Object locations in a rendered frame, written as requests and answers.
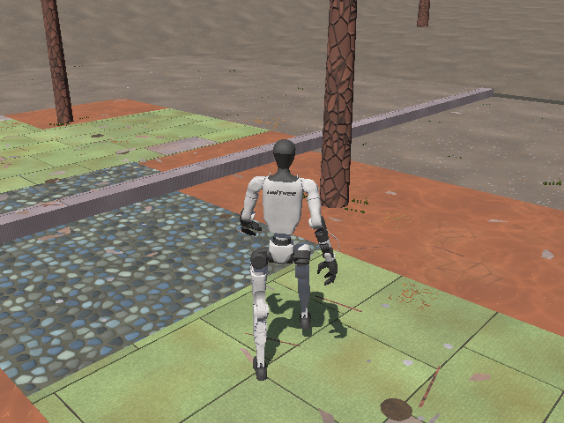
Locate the robot left thigh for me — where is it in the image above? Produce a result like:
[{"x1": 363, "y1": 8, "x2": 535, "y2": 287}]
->
[{"x1": 250, "y1": 247, "x2": 269, "y2": 321}]

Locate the robot right hand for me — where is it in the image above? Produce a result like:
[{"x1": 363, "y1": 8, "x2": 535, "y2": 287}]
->
[{"x1": 317, "y1": 259, "x2": 338, "y2": 286}]

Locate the left robot forearm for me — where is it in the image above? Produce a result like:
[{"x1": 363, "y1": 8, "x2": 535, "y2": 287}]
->
[{"x1": 240, "y1": 208, "x2": 251, "y2": 229}]

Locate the robot right upper arm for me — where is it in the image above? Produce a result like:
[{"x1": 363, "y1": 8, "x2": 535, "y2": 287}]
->
[{"x1": 301, "y1": 178, "x2": 323, "y2": 230}]

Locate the robot left upper arm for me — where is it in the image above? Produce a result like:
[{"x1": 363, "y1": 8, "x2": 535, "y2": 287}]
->
[{"x1": 241, "y1": 176, "x2": 266, "y2": 222}]

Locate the right robot forearm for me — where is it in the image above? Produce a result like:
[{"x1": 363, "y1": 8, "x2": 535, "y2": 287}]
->
[{"x1": 315, "y1": 216, "x2": 335, "y2": 262}]

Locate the robot left hand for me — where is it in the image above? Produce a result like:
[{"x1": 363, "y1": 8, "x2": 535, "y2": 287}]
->
[{"x1": 241, "y1": 221, "x2": 262, "y2": 236}]

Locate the robot left shin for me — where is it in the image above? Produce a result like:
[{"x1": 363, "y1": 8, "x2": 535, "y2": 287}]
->
[{"x1": 253, "y1": 304, "x2": 267, "y2": 368}]

